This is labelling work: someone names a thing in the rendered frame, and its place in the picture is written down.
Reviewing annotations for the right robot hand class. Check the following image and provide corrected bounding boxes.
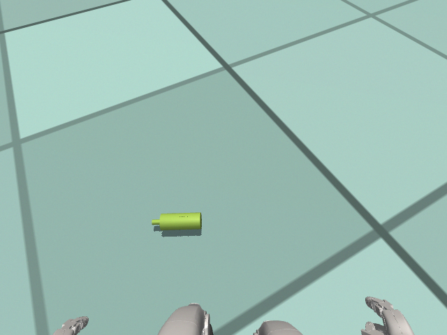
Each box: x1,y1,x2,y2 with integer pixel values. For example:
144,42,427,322
361,297,414,335

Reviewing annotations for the left robot hand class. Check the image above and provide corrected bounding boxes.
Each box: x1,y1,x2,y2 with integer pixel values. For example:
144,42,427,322
53,316,89,335

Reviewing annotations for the bottle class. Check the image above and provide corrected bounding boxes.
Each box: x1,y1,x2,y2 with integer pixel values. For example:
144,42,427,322
152,212,202,230

